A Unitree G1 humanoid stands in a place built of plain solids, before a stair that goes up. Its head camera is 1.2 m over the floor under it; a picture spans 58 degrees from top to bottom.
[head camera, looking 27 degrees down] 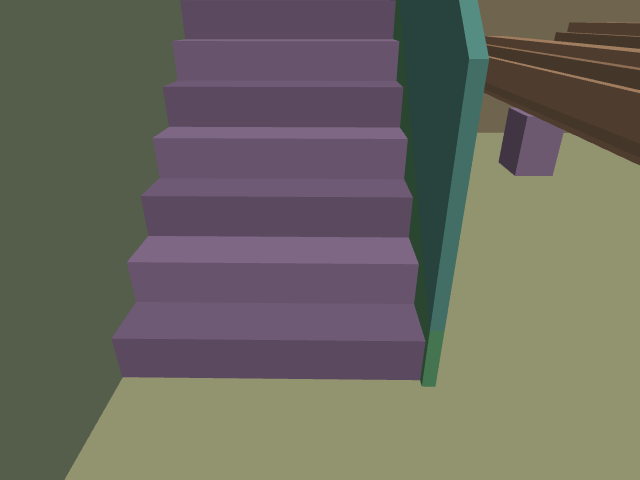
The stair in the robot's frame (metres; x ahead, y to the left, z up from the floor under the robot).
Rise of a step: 0.18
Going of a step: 0.23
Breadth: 1.12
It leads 1 degrees to the right of straight ahead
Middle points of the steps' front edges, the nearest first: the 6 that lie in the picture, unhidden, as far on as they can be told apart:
1.21 0.19 0.19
1.43 0.18 0.37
1.66 0.18 0.55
1.89 0.18 0.74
2.11 0.17 0.92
2.34 0.17 1.11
